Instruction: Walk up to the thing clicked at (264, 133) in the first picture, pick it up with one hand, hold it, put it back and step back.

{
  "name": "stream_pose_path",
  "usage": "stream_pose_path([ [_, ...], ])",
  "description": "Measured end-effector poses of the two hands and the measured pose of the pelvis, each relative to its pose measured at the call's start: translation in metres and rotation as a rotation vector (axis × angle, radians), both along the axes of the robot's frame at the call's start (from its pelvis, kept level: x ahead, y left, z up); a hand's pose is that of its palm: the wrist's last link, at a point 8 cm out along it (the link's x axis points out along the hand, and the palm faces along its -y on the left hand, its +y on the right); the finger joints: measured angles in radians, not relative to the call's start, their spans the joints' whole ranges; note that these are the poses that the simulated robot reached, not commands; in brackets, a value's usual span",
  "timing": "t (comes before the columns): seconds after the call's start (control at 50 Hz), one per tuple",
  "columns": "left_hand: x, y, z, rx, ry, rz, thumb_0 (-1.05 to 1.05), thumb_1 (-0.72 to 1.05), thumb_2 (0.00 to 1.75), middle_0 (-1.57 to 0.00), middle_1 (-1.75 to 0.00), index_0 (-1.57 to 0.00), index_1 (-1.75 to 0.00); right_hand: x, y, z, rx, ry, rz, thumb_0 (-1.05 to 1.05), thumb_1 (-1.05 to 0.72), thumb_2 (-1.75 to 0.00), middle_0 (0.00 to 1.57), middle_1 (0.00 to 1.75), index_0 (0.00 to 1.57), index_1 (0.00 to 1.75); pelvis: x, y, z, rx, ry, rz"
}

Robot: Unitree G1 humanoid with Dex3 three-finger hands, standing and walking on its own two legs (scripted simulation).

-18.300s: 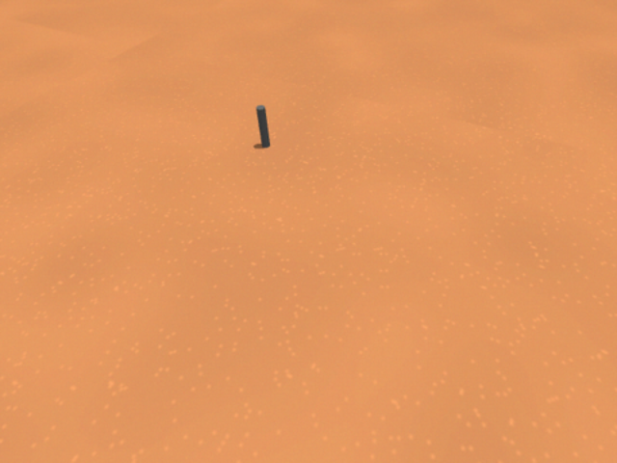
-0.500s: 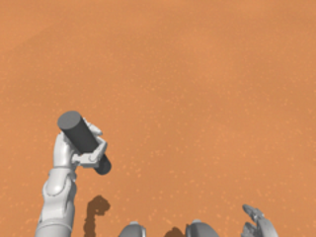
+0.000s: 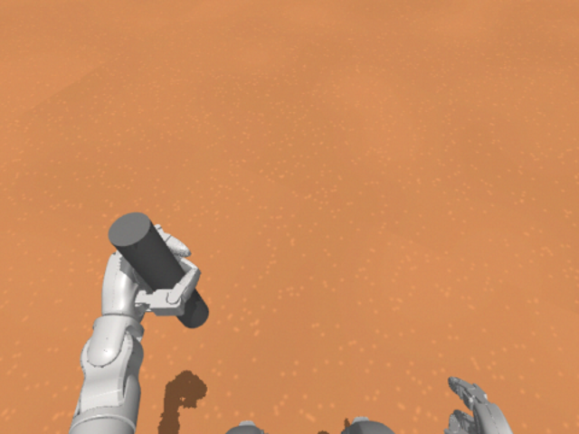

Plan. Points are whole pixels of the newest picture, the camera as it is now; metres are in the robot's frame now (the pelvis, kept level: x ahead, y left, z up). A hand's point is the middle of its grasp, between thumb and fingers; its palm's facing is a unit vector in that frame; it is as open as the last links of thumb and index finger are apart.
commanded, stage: hold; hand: left
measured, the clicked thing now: (168, 280) +0.33 +0.18 +0.03
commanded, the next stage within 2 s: none
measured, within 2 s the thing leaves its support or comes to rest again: neither
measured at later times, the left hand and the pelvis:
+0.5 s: hand (172, 271) +0.32 +0.17 +0.06, palm faces -0.01 -1.00 +0.00, open 6.3 cm; pelvis +0.00 +0.00 +0.01, yaw +0 degrees
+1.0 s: hand (170, 267) +0.33 +0.17 +0.07, palm faces -0.01 -1.00 +0.01, open 6.3 cm; pelvis +0.00 +0.00 +0.02, yaw +0 degrees
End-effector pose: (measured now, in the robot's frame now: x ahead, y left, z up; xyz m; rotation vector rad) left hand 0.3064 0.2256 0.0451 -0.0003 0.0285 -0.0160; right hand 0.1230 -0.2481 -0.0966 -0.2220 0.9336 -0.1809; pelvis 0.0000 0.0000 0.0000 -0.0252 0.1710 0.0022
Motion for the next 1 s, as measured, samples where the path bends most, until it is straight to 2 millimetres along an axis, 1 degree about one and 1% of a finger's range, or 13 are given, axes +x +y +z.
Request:
stream_pose_path([
  [0.34,-0.002,-0.004,0.013,-0.004,-0.009,-0.002,0.0,-0.01,1.18,-0.96,-1.14,-0.98,-1.15,0.003,-0.002,0.008,0.007,-0.01,-0.001,0.01,-0.9,-0.9,0.2,0.3,0.2,0.3,0.003,-0.002,0.008,0.004,-0.031,0.0],
  [0.66,0.001,-0.004,0.026,-0.005,-0.027,0.002,0.0,-0.01,1.18,-0.96,-1.14,-0.98,-1.15,0.008,0.003,0.015,0.01,-0.027,0.0,0.01,-0.9,-0.9,0.2,0.3,0.2,0.3,0.005,0.0,0.014,0.004,-0.055,0.0],
  [0.8,0.003,-0.005,0.024,-0.002,-0.006,-0.003,0.0,-0.01,1.18,-0.96,-1.14,-0.98,-1.15,0.006,0.004,0.016,0.015,-0.026,-0.001,0.01,-0.9,-0.9,0.2,0.3,0.2,0.3,0.004,0.002,0.015,0.004,-0.058,-0.002],
  [0.9,0.004,-0.001,0.026,-0.004,-0.016,0.013,0.0,-0.01,1.18,-0.96,-1.14,-0.98,-1.15,0.003,0.004,0.015,0.015,-0.017,0.0,0.01,-0.9,-0.9,0.2,0.3,0.2,0.3,0.003,0.002,0.015,0.004,-0.059,-0.002],
  [1.0,0.001,-0.001,0.023,-0.008,-0.007,0.009,0.0,-0.01,1.18,-0.96,-1.14,-0.98,-1.15,0.001,0.004,0.016,0.014,-0.009,-0.001,0.01,-0.9,-0.9,0.2,0.3,0.2,0.3,0.004,0.002,0.016,0.004,-0.055,-0.002],
])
